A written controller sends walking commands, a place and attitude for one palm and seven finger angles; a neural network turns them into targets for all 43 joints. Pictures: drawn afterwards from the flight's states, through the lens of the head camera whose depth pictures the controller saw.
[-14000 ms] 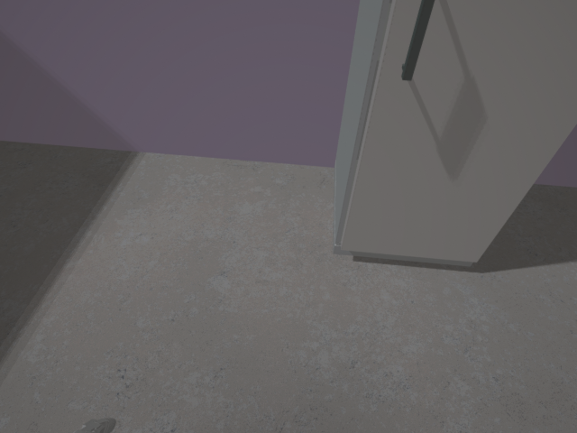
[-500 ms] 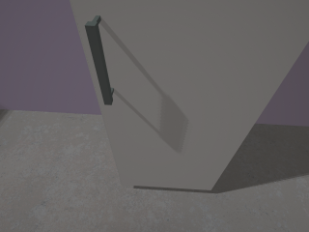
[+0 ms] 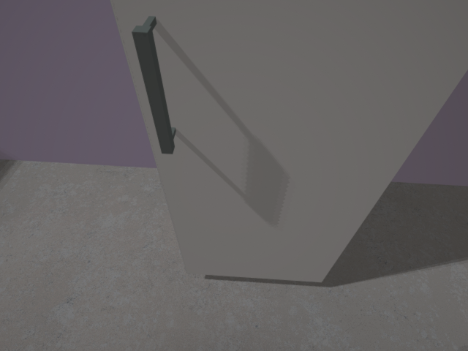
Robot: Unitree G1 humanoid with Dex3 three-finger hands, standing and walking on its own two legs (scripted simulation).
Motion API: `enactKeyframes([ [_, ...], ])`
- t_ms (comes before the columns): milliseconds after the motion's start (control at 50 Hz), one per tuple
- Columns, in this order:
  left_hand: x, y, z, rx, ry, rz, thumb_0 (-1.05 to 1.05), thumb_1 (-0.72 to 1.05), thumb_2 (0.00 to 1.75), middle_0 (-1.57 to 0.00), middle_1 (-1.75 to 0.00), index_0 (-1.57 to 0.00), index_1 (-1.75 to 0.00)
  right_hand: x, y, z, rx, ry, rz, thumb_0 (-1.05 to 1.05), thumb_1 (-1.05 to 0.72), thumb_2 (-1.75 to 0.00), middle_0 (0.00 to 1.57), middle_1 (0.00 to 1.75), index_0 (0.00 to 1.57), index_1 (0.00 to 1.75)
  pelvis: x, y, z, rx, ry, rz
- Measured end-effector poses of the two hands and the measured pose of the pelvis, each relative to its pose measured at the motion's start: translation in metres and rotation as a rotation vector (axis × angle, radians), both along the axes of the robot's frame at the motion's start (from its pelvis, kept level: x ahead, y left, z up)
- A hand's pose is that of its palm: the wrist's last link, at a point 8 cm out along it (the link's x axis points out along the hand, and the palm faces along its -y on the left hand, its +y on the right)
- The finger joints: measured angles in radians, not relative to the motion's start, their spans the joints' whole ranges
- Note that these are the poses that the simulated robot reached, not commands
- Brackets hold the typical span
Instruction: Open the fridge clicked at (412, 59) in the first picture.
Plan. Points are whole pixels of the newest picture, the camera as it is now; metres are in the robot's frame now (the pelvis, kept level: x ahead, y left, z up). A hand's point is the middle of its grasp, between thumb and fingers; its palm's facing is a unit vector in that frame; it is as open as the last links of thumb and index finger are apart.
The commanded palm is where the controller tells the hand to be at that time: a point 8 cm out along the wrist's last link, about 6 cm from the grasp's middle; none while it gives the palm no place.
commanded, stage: raise the hand to about handle height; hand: left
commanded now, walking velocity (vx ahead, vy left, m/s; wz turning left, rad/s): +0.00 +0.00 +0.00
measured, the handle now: (160, 93) +0.48 +0.16 +0.20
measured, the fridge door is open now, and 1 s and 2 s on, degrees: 0 0 0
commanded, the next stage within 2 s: none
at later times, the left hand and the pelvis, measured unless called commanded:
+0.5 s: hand out of the picture +0.12 +0.22 +0.02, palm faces +0.22 -0.97 -0.05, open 9.3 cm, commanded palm +0.12 +0.26 +0.03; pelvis -0.03 -0.02 -0.05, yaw +4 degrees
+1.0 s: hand (65, 269) +0.20 +0.25 +0.10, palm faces +0.02 -1.00 -0.09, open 12.3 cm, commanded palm +0.17 +0.30 +0.12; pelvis -0.02 +0.01 -0.02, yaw +3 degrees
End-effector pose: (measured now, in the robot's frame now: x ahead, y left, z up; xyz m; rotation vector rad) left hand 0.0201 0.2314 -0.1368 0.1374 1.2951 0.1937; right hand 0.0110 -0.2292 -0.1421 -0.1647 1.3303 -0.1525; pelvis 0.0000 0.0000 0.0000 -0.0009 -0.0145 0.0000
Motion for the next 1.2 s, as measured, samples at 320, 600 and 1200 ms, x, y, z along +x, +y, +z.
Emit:
enactKeyframes([
  [320,0.129,-0.003,0.138,-0.169,-1.223,-0.244,0.01,0.69,0.8,-0.22,-0.45,-0.22,-0.44,0.161,-0.027,0.08,-0.086,-0.864,0.14,0.01,-0.91,-0.9,0.2,0.3,0.2,0.3,-0.026,-0.011,-0.036,0.009,0.093,0.01],
  [600,0.113,0.02,0.199,-0.012,-1.484,-0.268,0.02,0.36,0.66,-0.24,-0.65,-0.23,-0.65,0.156,0.013,0.045,-0.015,-0.787,0.267,0.01,-0.91,-0.9,0.2,0.3,0.2,0.3,-0.038,-0.012,-0.045,-0.049,0.078,0.083],
  [1200,0.178,0.104,0.308,0.04,-1.472,-0.206,0.0,-0.34,0.36,-0.3,-1.1,-0.29,-1.1,0.178,0.033,0.094,-0.016,-0.894,0.222,0.01,-0.9,-0.9,0.2,0.3,0.2,0.3,-0.01,0.011,-0.009,-0.022,-0.017,0.052],
])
